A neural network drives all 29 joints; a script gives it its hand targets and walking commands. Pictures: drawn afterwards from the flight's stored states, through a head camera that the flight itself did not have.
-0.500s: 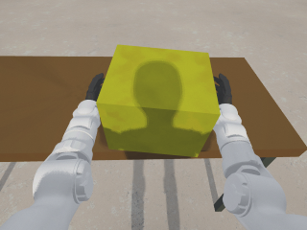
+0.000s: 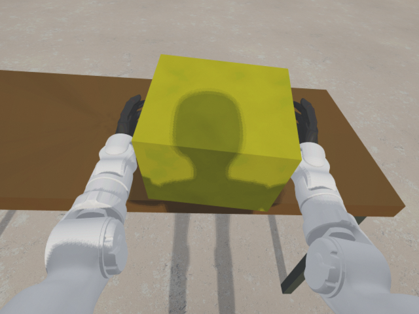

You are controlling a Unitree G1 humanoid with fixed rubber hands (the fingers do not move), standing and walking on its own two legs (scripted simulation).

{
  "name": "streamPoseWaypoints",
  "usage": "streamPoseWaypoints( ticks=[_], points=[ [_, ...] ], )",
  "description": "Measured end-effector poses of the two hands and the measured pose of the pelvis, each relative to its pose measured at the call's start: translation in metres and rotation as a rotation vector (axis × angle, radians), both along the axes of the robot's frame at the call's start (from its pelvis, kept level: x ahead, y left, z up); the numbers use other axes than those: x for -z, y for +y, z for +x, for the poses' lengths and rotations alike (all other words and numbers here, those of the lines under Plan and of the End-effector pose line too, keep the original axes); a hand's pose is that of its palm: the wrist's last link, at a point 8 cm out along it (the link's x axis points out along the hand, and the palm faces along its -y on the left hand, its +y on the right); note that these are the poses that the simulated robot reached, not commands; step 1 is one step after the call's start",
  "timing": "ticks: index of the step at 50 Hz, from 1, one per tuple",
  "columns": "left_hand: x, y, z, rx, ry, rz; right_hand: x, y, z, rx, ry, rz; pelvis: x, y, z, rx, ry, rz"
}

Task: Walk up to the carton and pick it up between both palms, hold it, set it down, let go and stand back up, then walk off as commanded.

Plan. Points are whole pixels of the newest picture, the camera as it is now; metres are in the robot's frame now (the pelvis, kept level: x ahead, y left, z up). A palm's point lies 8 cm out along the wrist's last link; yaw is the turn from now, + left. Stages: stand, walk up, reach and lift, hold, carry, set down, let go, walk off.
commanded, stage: reach and lift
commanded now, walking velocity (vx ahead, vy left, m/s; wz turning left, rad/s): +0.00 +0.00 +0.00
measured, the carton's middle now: (216, 135) +0.44 -0.02 +0.13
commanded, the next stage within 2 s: none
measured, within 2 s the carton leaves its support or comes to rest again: neither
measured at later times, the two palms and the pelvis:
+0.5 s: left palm (127, 131) +0.42 +0.15 +0.16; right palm (304, 147) +0.40 -0.19 +0.14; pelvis +0.00 +0.00 +0.00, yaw +0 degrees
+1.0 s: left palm (112, 157) +0.38 +0.18 +0.13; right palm (299, 135) +0.39 -0.17 +0.18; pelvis -0.03 +0.00 +0.00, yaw +0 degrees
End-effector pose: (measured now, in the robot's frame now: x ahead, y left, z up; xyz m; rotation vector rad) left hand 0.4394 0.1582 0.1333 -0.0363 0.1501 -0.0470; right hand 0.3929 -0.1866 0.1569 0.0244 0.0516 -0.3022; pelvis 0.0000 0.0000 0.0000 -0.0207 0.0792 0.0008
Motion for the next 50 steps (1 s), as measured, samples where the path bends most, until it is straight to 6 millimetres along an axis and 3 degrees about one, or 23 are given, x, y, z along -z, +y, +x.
streamPoseWaypoints(
  ticks=[7,11,19,22,24,27,33,36,39,43,47,50],
  points=[
    [-0.028,0.000,-0.002,0.003,-0.052,0.071,-0.015,0.000,-0.004,-0.001,-0.045,0.016,0.000,0.000,0.002,0.000,0.002,0.000],
    [-0.041,-0.005,-0.005,0.000,-0.038,0.109,-0.011,-0.006,-0.006,-0.006,-0.027,0.020,0.000,0.000,0.000,0.000,0.001,0.000],
    [-0.022,-0.010,-0.014,-0.030,0.117,0.201,0.033,-0.010,-0.004,-0.046,0.126,0.061,0.000,0.000,-0.009,0.000,-0.012,0.001],
    [-0.017,-0.008,-0.016,-0.039,0.138,0.222,0.036,-0.009,-0.001,-0.061,0.149,0.052,0.000,-0.001,-0.009,0.000,-0.012,0.001],
    [-0.020,-0.007,-0.018,-0.045,0.134,0.225,0.027,-0.008,0.001,-0.072,0.146,0.032,0.000,-0.001,-0.006,0.000,-0.009,0.001],
    [-0.034,-0.004,-0.019,-0.054,0.091,0.200,-0.002,-0.006,0.005,-0.080,0.103,0.000,0.000,-0.002,0.002,0.000,0.002,0.002],
    [-0.096,0.008,-0.025,-0.080,-0.098,0.113,-0.087,0.006,0.003,-0.088,-0.088,-0.047,0.000,-0.003,0.015,0.000,0.020,0.003],
    [-0.110,0.021,-0.031,-0.100,-0.114,0.045,-0.111,0.019,0.002,-0.103,-0.114,-0.050,-0.001,-0.002,0.011,-0.001,-0.017,0.002],
    [-0.095,0.034,-0.037,-0.105,-0.027,0.033,-0.107,0.032,0.002,-0.121,-0.030,-0.061,-0.001,-0.001,0.000,-0.002,-0.073,0.001],
    [-0.044,0.041,-0.044,-0.097,0.165,0.040,-0.064,0.040,0.003,-0.129,0.158,-0.062,0.000,0.002,-0.016,-0.005,-0.103,-0.001],
    [-0.003,0.032,-0.054,-0.091,0.237,0.146,-0.023,0.032,-0.001,-0.133,0.236,-0.024,0.001,0.004,-0.028,-0.006,-0.119,-0.003],
    [0.002,0.019,-0.061,-0.109,0.217,0.191,-0.018,0.020,-0.004,-0.156,0.210,-0.007,0.001,0.004,-0.027,-0.006,-0.114,-0.003]
  ],
)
